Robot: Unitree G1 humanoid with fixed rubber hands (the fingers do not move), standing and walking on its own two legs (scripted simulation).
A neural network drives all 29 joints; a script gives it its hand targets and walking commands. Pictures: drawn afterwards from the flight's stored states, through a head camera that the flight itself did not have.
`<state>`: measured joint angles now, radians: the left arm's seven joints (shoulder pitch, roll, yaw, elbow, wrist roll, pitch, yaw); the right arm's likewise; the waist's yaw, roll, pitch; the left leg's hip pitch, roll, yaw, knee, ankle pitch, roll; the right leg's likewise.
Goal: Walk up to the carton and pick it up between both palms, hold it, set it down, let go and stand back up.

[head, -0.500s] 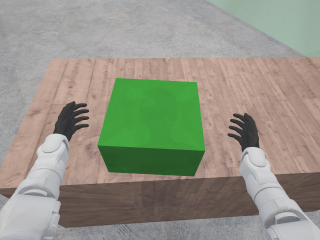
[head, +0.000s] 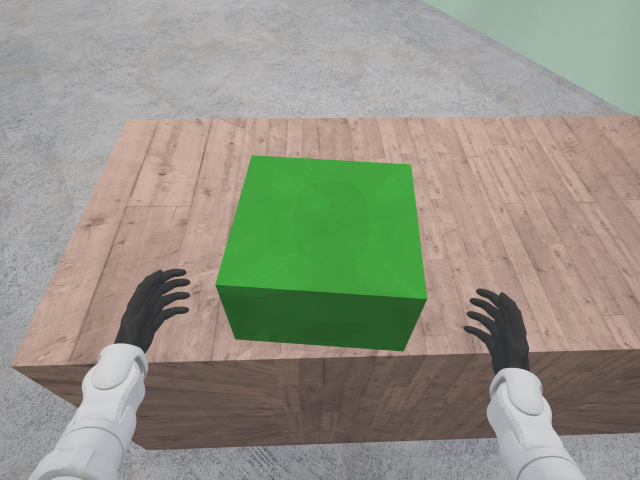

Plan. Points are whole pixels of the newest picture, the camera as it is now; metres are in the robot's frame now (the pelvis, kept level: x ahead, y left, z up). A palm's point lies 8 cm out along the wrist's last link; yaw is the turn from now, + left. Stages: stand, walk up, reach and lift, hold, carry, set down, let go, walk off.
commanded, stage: set down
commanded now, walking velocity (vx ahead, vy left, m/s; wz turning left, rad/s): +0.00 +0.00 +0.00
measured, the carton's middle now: (325, 250) +0.47 -0.02 -0.05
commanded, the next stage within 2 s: let go in 1.58 s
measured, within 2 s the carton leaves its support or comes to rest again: neither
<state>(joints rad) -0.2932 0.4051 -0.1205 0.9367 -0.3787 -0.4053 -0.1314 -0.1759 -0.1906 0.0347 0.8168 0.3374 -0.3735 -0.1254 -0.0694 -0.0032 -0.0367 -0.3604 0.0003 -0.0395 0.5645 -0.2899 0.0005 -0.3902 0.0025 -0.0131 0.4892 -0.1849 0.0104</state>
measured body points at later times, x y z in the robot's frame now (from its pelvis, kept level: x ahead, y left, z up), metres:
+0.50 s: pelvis +0.00 +0.00 +0.00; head +0.01 +0.01 +0.45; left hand +0.26 +0.26 -0.02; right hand +0.22 -0.21 -0.04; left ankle +0.00 +0.12 -0.73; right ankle +0.04 -0.13 -0.73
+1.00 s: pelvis +0.02 -0.01 +0.00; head +0.01 +0.00 +0.45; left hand +0.23 +0.25 -0.04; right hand +0.22 -0.22 -0.05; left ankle +0.00 +0.12 -0.73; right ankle +0.04 -0.13 -0.73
